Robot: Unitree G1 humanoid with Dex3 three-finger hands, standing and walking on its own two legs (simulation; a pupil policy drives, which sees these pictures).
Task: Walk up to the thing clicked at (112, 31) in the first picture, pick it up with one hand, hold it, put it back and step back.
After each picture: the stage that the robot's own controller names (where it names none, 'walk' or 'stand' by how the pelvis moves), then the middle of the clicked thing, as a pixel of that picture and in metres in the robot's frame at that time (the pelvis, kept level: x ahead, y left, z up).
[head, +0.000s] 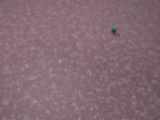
stand; (113, 30) +1.59 -0.46 -0.72
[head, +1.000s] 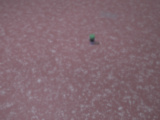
walk; (92, 39) +1.51 -0.06 -0.69
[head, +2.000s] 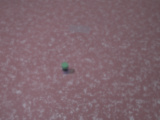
walk; (65, 68) +0.99 +0.19 -0.71
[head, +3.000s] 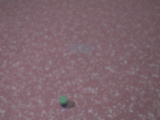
walk; (63, 102) +0.62 +0.18 -0.72
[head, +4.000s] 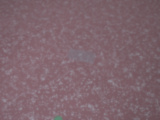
walk; out of the picture +0.41 +0.19 -0.70
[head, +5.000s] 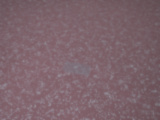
stand; out of the picture +0.36 +0.17 -0.72
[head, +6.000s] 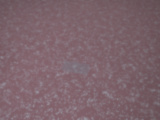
stand; out of the picture +0.36 +0.18 -0.73
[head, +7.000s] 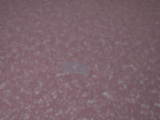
stand; out of the picture +0.35 +0.19 -0.73
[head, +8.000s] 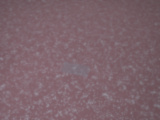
stand; out of the picture +0.35 +0.19 -0.73
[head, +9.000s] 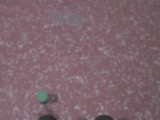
go down; (43, 98) +0.39 +0.19 -0.56
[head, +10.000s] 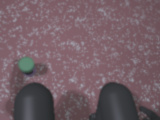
go down; (27, 67) +0.44 +0.22 -0.31
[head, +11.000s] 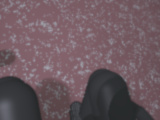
close in; out of the picture +0.42 +0.25 -0.25
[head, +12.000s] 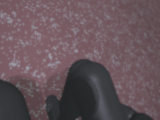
close; out of the picture +0.41 +0.27 -0.22
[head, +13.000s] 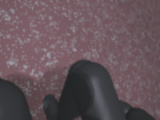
lift; out of the picture +0.40 +0.27 -0.23
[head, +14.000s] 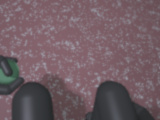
lift; (8, 76) +0.33 +0.24 -0.09
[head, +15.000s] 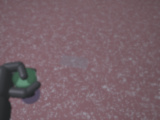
hold; (27, 86) +0.33 +0.17 +0.05
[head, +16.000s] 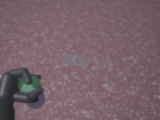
hold; (32, 92) +0.33 +0.17 +0.00
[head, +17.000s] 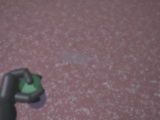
hold; (34, 92) +0.32 +0.17 +0.00
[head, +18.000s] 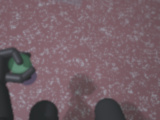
crouch; (24, 70) +0.39 +0.19 -0.09
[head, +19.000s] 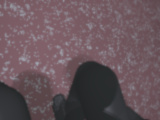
lower; out of the picture +0.40 +0.27 -0.23
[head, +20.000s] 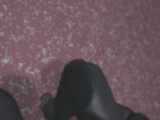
lower; out of the picture +0.42 +0.28 -0.23
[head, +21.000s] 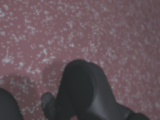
lower; out of the picture +0.42 +0.28 -0.23
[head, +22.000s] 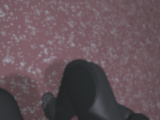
lower; out of the picture +0.42 +0.29 -0.23
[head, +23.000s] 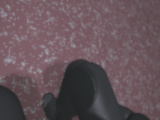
loosen; out of the picture +0.42 +0.28 -0.23
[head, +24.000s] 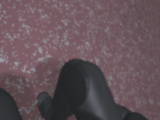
withdraw; out of the picture +0.41 +0.27 -0.23
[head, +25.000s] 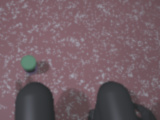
walk; (29, 65) +0.44 +0.22 -0.33
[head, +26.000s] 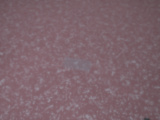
stand; out of the picture +0.37 +0.16 -0.66
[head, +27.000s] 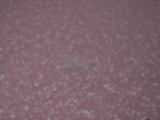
stand; out of the picture +0.39 +0.17 -0.67
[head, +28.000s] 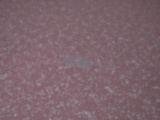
stand; out of the picture +0.38 +0.16 -0.69
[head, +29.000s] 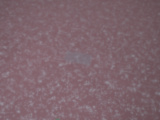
stand; out of the picture +0.41 +0.16 -0.72
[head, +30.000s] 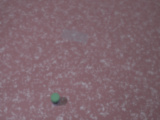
walk; (55, 99) +0.50 +0.15 -0.71
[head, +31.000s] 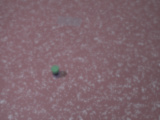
walk; (55, 71) +0.78 +0.22 -0.69
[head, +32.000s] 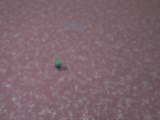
stand; (58, 65) +1.00 +0.19 -0.71
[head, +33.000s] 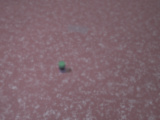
stand; (62, 67) +1.02 +0.18 -0.73
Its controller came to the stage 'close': yes
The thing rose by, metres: 0.71
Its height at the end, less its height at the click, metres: +0.00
